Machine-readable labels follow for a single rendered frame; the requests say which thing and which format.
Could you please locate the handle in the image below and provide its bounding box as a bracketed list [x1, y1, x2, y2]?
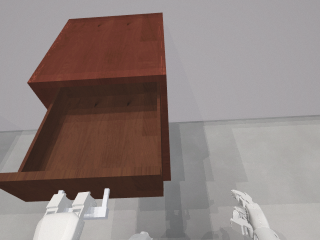
[51, 188, 110, 220]

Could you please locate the cabinet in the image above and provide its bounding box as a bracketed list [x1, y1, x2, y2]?
[27, 12, 171, 181]

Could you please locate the robot left hand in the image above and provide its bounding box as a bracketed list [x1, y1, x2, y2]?
[33, 191, 97, 240]

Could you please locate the right robot forearm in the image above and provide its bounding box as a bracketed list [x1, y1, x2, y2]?
[252, 227, 280, 240]

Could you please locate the drawer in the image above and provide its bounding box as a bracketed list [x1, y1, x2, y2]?
[0, 81, 164, 202]

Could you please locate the robot right hand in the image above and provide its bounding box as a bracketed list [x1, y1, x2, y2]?
[230, 189, 271, 239]

